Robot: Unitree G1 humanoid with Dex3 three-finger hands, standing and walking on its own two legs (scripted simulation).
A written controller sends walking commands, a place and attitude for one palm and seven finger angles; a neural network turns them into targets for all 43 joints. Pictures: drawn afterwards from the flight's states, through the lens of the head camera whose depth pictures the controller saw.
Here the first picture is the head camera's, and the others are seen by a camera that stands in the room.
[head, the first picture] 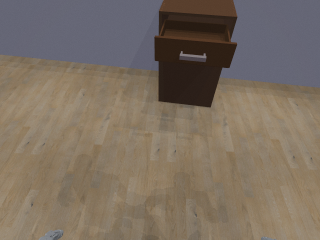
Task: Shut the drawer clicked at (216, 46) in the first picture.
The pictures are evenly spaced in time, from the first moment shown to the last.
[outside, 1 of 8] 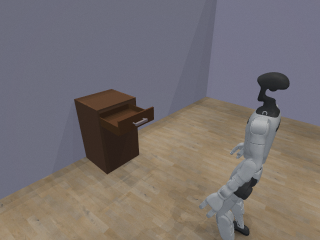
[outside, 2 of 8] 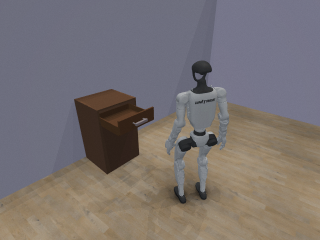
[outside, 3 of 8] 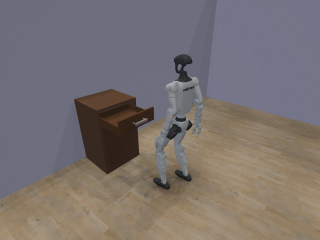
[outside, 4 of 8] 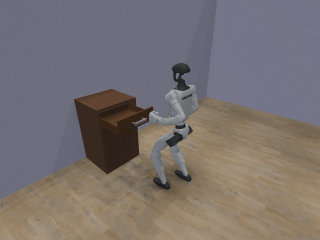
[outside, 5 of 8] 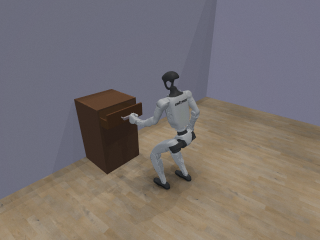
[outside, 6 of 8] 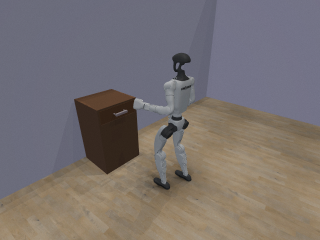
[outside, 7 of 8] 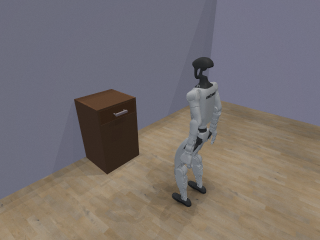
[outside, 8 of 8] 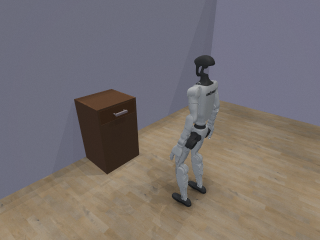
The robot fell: no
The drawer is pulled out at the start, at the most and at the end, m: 0.30 0.30 0.00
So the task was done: yes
